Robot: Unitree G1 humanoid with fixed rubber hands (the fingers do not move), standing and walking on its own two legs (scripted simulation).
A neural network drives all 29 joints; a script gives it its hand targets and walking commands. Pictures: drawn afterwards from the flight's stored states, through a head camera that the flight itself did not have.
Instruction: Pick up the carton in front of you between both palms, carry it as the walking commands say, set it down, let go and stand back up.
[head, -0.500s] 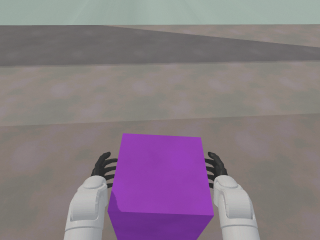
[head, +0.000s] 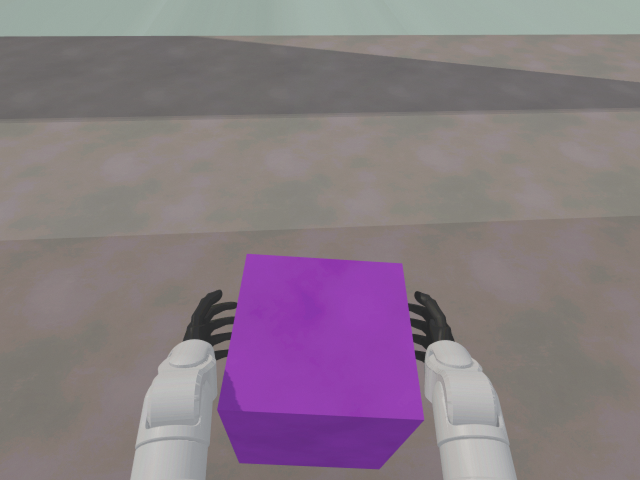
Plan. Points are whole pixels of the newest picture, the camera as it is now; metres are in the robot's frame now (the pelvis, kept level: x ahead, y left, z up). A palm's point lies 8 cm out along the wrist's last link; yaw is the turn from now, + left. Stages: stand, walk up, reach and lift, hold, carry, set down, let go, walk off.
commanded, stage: hold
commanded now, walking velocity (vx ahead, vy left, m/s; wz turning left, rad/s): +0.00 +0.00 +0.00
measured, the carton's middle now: (316, 367) +0.30 +0.00 -0.04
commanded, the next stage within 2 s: set down in 0.94 s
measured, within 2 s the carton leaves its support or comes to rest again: neither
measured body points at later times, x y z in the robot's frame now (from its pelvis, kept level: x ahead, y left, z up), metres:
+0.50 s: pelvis -0.06 +0.00 +0.01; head -0.09 +0.00 +0.45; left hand +0.24 +0.15 +0.04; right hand +0.24 -0.15 +0.04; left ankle -0.02 +0.12 -0.74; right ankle -0.01 -0.13 -0.74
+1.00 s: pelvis -0.04 +0.00 +0.01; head -0.08 -0.01 +0.46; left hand +0.27 +0.15 +0.05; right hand +0.26 -0.16 +0.04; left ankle -0.02 +0.12 -0.74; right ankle -0.01 -0.12 -0.74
